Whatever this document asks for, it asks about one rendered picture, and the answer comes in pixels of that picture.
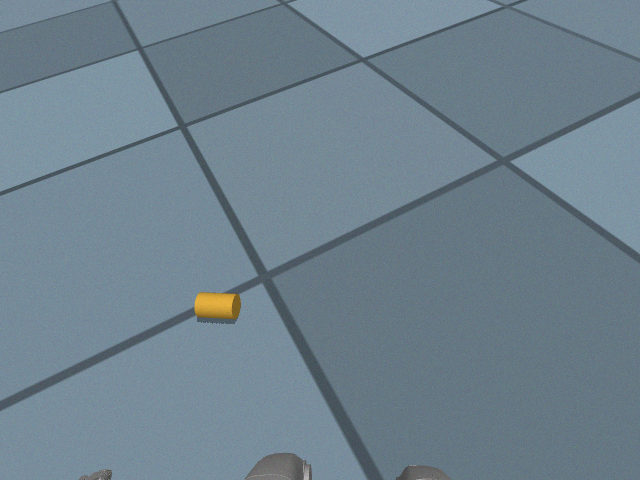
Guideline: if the can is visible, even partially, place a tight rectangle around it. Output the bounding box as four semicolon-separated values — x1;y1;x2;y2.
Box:
194;292;241;319

